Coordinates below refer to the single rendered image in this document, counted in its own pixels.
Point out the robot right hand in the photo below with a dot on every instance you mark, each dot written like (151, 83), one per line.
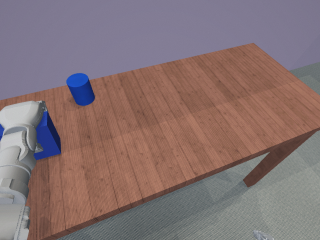
(259, 235)

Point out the table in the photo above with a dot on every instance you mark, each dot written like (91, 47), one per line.
(157, 129)

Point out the sponge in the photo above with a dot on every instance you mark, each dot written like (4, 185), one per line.
(47, 136)

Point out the left robot forearm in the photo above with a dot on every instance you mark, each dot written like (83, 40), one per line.
(17, 148)

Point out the robot left hand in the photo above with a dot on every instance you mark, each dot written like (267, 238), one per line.
(29, 112)

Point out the left robot upper arm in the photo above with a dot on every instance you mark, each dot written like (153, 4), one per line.
(14, 221)

